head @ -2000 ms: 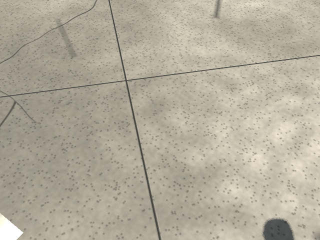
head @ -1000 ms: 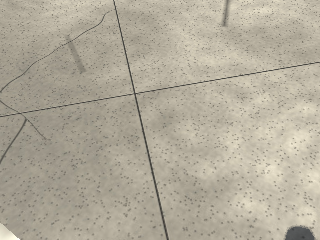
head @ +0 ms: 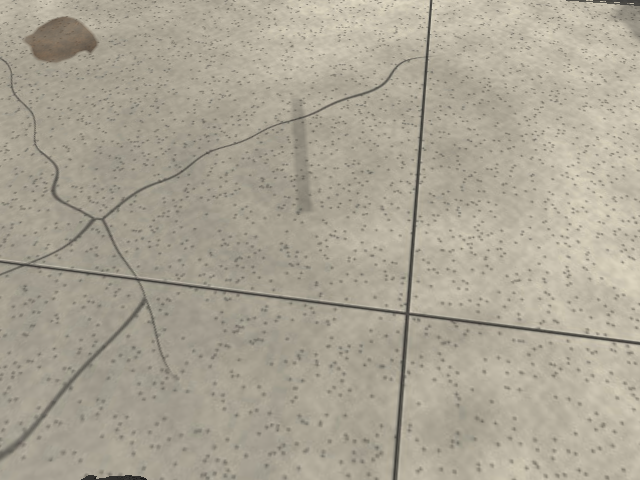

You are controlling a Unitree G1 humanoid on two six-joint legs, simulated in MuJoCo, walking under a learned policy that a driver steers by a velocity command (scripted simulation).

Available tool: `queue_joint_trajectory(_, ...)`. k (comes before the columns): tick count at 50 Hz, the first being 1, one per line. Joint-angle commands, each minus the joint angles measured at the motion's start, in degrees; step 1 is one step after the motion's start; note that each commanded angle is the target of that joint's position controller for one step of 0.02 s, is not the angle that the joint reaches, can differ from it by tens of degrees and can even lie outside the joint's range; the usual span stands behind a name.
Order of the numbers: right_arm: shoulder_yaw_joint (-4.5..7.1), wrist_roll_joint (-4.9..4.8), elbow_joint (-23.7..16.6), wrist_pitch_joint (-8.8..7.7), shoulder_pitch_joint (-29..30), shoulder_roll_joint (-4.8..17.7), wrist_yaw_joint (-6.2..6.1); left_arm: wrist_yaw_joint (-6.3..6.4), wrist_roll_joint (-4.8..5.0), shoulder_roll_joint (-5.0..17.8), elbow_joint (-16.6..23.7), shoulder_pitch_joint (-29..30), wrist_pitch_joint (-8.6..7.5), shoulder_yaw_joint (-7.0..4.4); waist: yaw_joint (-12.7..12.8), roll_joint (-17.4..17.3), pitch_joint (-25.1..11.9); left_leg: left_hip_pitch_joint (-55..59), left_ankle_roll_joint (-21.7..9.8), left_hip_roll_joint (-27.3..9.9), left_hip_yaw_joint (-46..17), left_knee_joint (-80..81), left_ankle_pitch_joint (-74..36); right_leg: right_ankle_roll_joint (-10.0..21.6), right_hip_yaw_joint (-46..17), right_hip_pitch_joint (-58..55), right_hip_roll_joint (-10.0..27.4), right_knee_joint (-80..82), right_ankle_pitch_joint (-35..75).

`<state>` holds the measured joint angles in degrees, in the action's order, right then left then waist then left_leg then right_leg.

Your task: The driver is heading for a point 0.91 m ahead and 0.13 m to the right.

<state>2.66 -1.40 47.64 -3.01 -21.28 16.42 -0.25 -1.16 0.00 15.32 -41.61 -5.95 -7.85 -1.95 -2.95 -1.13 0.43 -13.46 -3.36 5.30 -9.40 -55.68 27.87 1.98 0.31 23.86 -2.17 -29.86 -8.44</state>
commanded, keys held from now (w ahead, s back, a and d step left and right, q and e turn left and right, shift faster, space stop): w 0.40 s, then w+e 0.60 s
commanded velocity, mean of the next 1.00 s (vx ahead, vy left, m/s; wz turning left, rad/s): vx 0.50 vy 0.00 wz -0.18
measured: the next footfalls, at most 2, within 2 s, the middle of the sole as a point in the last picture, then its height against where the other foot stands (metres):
left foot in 0.44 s outside the picture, level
right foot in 1.00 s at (372, 396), level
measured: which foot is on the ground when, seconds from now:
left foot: up 0.00-0.42, down 0.44-1.00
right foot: down 0.00-0.44, up 0.46-0.98, down 1.00-1.00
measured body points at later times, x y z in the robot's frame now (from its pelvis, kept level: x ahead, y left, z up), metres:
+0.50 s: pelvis +0.27 +0.05 +0.00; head +0.30 +0.06 +0.45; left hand +0.26 +0.33 -0.14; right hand +0.49 -0.19 -0.07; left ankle +0.35 +0.15 -0.73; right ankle +0.10 -0.10 -0.67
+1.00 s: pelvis +0.53 +0.01 -0.01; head +0.56 +0.00 +0.44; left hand +0.80 +0.18 -0.09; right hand +0.46 -0.27 -0.14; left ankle +0.36 +0.15 -0.72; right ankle +0.62 -0.10 -0.73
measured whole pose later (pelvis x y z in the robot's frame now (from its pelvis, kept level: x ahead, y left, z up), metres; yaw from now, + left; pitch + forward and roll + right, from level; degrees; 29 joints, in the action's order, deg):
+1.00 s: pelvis +0.53 +0.01 -0.01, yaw -15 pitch +2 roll +1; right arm 4.0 -0.8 50.8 -2.2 -19.8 16.3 -1.3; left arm -3.6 1.4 14.5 -37.2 -4.1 -2.0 -2.9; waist -3.1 1.2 2.3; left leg 4.7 1.2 -2.8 16.3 -26.6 27.6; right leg 6.5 4.0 29.3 0.1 -33.8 -7.1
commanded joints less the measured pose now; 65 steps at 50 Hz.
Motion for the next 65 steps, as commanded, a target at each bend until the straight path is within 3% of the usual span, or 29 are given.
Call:
queue_joint_trajectory(1, 1.24, -0.17, -5.99, -1.69, 4.47, 7.92, -0.02, 0.12, 0.23, 7.52, 0.08, -11.96, 0.88, -2.44, 6.92, 3.47, -3.5, -30.6, 0.65, -6.48, 1.24, -16.42, -4.97, 10.98, -28.81, -29.58, 20.09, 14.57, -10.05)
queue_joint_trajectory(3, 1.36, 0.93, -6.71, -1.79, 5.81, 6.06, 0.27, 0.02, -0.6, 6.12, 0.05, -9.16, 1.02, -1.86, 4.22, 4.34, -0.43, -26.91, 1.27, -10.02, 2.98, -10.44, -9.74, 10.44, -21.55, -21.47, 16.28, 17.28, 0.16)
queue_joint_trajectory(5, 0.95, 0.76, -6.36, -1.39, 4.5, 3.87, 0.44, -0.15, -0.19, 5.82, -0.59, -9.38, 0.88, -1.79, 3.2, 6.41, -1.02, -24.23, 2.1, -10.69, 4.81, -6.76, -10.72, 10.84, -16.93, -18.67, 14.38, 19.21, 5.71)
queue_joint_trajectory(11, -0.35, 1.24, -9.63, -1.8, 14.48, 1.27, 0.86, 0.67, 0.78, 9.19, -2.87, -12.37, 1.7, -2.74, 5.51, 5.39, 0.9, -22.69, 3.82, -10.71, 7.65, 14.06, -25.26, 10.26, -7.77, -16.54, 12.45, 22.25, 11.98)
queue_joint_trajectory(14, -0.37, 0.67, -11.05, -2.16, 19.49, 1.65, 1.46, 0.79, 1.26, 10.0, -4.56, -15.72, 2.27, -2.87, 7.32, 5.52, 1.74, -19.39, 3.71, -8.99, 8.76, 20.71, -30.56, 9.48, -6.48, -17.26, 12.95, 21.66, 10.71)
queue_joint_trajectory(17, -0.01, 0.33, -12.71, -2.48, 22.45, 2.84, 2.19, 1.02, 1.57, 10.48, -5.87, -17.07, 3.07, -3.06, 6.95, 5.92, 2.77, -19.66, 1.85, -8.56, 8.0, 24.35, -27.87, 8.39, -7.55, -21.97, 15.74, 19.61, 11.28)
queue_joint_trajectory(19, 0.52, 0.41, -12.71, -2.71, 21.09, 4.19, 2.5, 1.3, 1.55, 11.37, -6.21, -16.63, 3.72, -3.38, 5.19, 6.27, 1.83, -16.28, 0.31, -7.73, 8.59, 26.26, -24.36, 7.26, -7.67, -24.59, 16.78, 16.52, 15.93)
queue_joint_trajectory(21, 2.5, 0.87, -9.58, -2.74, 10.02, 7.62, 1.96, 1.48, 1.33, 10.68, -6.0, -15.95, 4.25, -2.95, -0.77, 4.89, -5.07, 1.27, -2.29, -5.62, 10.52, 28.85, -24.08, 4.89, -4.65, -21.56, 12.89, 2.56, 28.62)
queue_joint_trajectory(22, 3.81, 1.58, -7.86, -2.63, -0.4, 11.69, 1.27, 1.52, 0.14, 7.93, -4.43, -15.68, 4.13, -1.66, -5.0, -0.14, -13.41, 18.14, -5.73, -14.83, 1.1, 27.0, -25.32, 2.77, -2.47, -11.02, 9.56, -13.88, 17.12)
queue_joint_trajectory(23, 4.77, 1.89, -6.88, -2.06, -3.85, 16.17, 1.28, 1.29, 0.34, 0.86, -3.62, -23.22, 3.12, 0.39, -1.86, -15.4, -20.63, 36.53, -13.91, -28.43, -23.98, 31.87, -14.57, -0.87, -0.47, 11.5, -0.17, -34.21, -18.74)
queue_joint_trajectory(24, 3.45, 1.36, -6.96, -1.97, -4.65, 10.74, 1.32, 1.17, 1.64, 6.37, -4.66, -21.0, 2.32, -0.88, -4.13, -11.03, -19.66, 33.96, -13.32, -28.55, -30.27, 36.9, -6.05, -0.56, -8.18, 17.71, 1.35, -42.01, -24.94)
queue_joint_trajectory(25, 2.64, 1.17, -6.99, -2.17, -1.19, 8.54, 1.21, 1.06, 2.88, 9.63, -3.01, -15.81, 2.0, -2.02, -3.63, -7.73, -11.07, 26.94, -10.82, -26.88, -21.88, 38.21, -6.64, 0.06, -8.24, 20.93, 3.78, -43.43, -20.11)
queue_joint_trajectory(27, 1.68, 1.65, -7.29, -2.62, 6.04, 5.28, 1.47, 1.46, 1.7, 8.69, -2.19, -11.64, 2.52, -2.28, -0.11, -3.66, -3.55, 13.45, -8.6, -22.43, -10.05, 41.81, -15.23, -0.36, -6.55, 17.36, 7.95, -38.5, -11.44)
queue_joint_trajectory(30, 1.69, 2.17, -6.18, -3.97, 9.05, 3.79, 1.65, 1.41, 1.82, 5.6, -3.22, -14.51, 4.77, -2.33, 3.34, -4.61, -1.42, 5.24, -8.11, -19.89, -0.46, 46.68, -23.25, -1.19, -6.83, 11.2, 9.77, -35.96, -6.29)
queue_joint_trajectory(33, 2.38, 2.41, -4.3, -4.56, 8.38, 5.29, 1.17, 1.55, 1.47, 4.7, -1.75, -11.6, 5.68, -2.46, 3.55, -2.28, 0.87, 5.07, -8.17, -19.88, 5.69, 48.4, -29.82, -2.09, -8.22, 15.26, 9.79, -31.83, 0.03)
queue_joint_trajectory(39, 2.81, 1.99, -2.02, -3.55, 5.97, 7.39, -0.11, -0.25, 1.13, 2.79, 1.8, -1.85, 4.97, -1.72, 0.19, -0.72, 3.51, 8.97, -5.86, -18.43, 15.64, 49.2, -33.6, -1.62, -3.31, 15.59, 8.63, -14.3, 13.75)
queue_joint_trajectory(44, 3.37, 1.01, 0.35, -1.26, 1.19, 8.94, -0.43, -2.13, 1.32, 2.15, 6.87, 6.09, 4.91, -1.23, -2.37, -0.36, 5.68, 19.58, -5.24, -21.53, 18.6, 44.9, -40.92, 0.66, 1.05, 19.52, 7.38, -7.23, 8.03)
queue_joint_trajectory(47, 3.91, 0.6, -0.15, 0.02, 2.54, 11.1, -1.06, -2.85, 1.38, 4.08, 8.37, 3.96, 5.25, -2.29, 0.84, -3.53, 1.87, 22.0, -3.58, -21.75, 21.1, 35.66, -65.56, 3.58, 5.8, 11.34, 2.76, -6.46, -0.15)
queue_joint_trajectory(49, 4.14, 0.32, -0.75, 0.71, 4.22, 12.21, -1.63, -2.34, 1.51, 8.32, 6.23, -7.78, 5.6, -4.72, 7.99, -4.34, -4.95, 18.21, -1.88, -20.22, 22.48, 18.77, -74.14, 6.9, 6.99, -5.24, -1.48, -3.72, -1.31)
queue_joint_trajectory(50, 3.71, 0.43, -1.58, 0.35, 4.97, 11.52, -1.84, -1.24, 1.35, 12.12, 3.96, -17.35, 6.05, -6.68, 12.97, -1.2, -9.71, 6.64, 0.45, -17.84, 22.68, 3.56, -61.87, 9.7, 0.97, -22.45, 0.48, 0.05, 1.71)
queue_joint_trajectory(51, 1.0, 2.73, -4.62, -1.21, -0.4, 2.64, -0.75, -0.37, 1.63, 18.72, 3.56, -17.99, 6.05, -7.81, 7.0, 14.36, -13.94, -21.5, 4.18, -7.18, 20.41, -17.99, -5.21, 19.54, -28.41, -44.8, 16.17, 0.84, -0.67)
queue_joint_trajectory(52, 0.83, 1.22, -5.67, -3.86, 3.28, 4.95, 0.25, -0.4, 1.09, 15.61, 5.31, -19.55, 5.2, -6.64, 9.43, 9.92, -23.08, -29.72, 4.1, -2.8, 5.87, -27.08, 6.7, 24.62, -48.51, -49.88, 22.48, 10.2, -6.54)
queue_joint_trajectory(53, 1.78, -1.06, -7.7, -5.2, 9.86, 8.06, 0.91, -0.56, 0.58, 12.11, 4.85, -17.99, 4.57, -5.6, 10.93, 6.48, -15.69, -34.66, 2.72, -6.27, 3.26, -26.04, 1.38, 20.9, -39.9, -45.38, 20.38, 12.15, -3.95)
queue_joint_trajectory(54, 1.39, -0.98, -8.38, -5.8, 10.95, 7.45, 0.87, -0.57, 0.9, 10.36, 4.99, -14.54, 4.22, -5.07, 8.19, 3.06, -9.6, -33.4, 1.95, -8.72, 3.71, -20.48, -3.68, 18.55, -32.25, -36.6, 17.81, 12.41, -0.05)
queue_joint_trajectory(55, 1.61, 0.44, -7.64, -5.77, 10.77, 7.4, 0.49, -0.55, 0.95, 8.67, 5.72, -10.37, 4.13, -4.52, 5.4, 0.58, -5.52, -30.01, 2.4, -10.52, 4.21, -15.14, -6.02, 16.85, -26.86, -28.03, 15.41, 13.18, 5.68)
queue_joint_trajectory(56, 2.15, 1.29, -7.26, -5.1, 9.48, 8.17, 0.39, -0.31, 0.35, 7.2, 6.72, -7.81, 4.03, -3.95, 3.32, 1.57, -4.12, -25.7, 2.98, -11.79, 3.96, -12.16, -7.8, 16.25, -23.43, -22.09, 13.79, 14.44, 10.26)
queue_joint_trajectory(59, 1.99, 2.23, -7.51, -3.12, 8.36, 6.34, 0.33, 0.38, 0.52, 8.54, 6.97, -6.88, 3.76, -4.24, 1.28, 2.01, -2.39, -21.28, 5.89, -11.74, 5.65, -5.09, -10.74, 16.38, -18.93, -12.9, 11.68, 17.01, 16.25)
queue_joint_trajectory(62, 0.97, 2.43, -9.49, -2.69, 14.85, 4.02, 0.2, 1.46, 0.85, 10.43, 6.0, -8.93, 4.05, -4.82, 3.23, 3.38, -0.44, -19.73, 7.69, -9.93, 6.88, 8.11, -21.56, 13.94, -14.05, -8.23, 8.09, 17.04, 14.42)
queue_joint_trajectory(65, 0.42, 1.73, -10.67, -3.13, 20.65, 3.23, 0.92, 1.9, 1.15, 10.59, 4.89, -11.74, 4.64, -4.85, 6.17, 5.44, -0.69, -15.02, 7.72, -6.93, 7.57, 20.1, -32.42, 11.18, -13.2, -7.49, 6.6, 15.77, 7.22)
